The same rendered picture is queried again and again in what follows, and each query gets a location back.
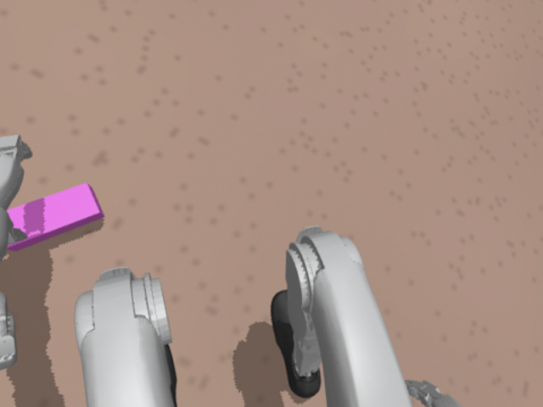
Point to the right robot foot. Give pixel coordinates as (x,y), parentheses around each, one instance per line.
(303,386)

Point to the left robot arm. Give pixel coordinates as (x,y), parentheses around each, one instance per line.
(8,347)

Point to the left robot hand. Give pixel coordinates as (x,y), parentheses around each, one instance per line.
(12,152)

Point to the right robot hand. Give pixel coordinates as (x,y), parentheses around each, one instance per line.
(429,394)

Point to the small box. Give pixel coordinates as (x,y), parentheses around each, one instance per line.
(55,214)

